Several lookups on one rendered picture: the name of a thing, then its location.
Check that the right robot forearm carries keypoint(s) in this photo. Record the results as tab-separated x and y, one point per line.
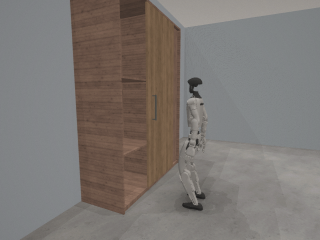
203	128

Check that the left robot foot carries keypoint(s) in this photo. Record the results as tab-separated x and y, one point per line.
190	205

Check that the wardrobe door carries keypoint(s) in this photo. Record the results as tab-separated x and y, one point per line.
175	53
159	53

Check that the right robot upper arm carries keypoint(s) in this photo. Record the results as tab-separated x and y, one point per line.
205	116

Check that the robot right hand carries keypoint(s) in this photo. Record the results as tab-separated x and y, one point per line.
203	142

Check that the left robot forearm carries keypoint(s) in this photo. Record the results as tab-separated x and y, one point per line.
194	133

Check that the robot left hand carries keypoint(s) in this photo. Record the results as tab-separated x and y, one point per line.
190	152

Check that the robot right shin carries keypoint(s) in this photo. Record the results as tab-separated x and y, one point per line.
195	179

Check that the left robot upper arm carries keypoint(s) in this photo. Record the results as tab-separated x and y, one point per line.
192	104

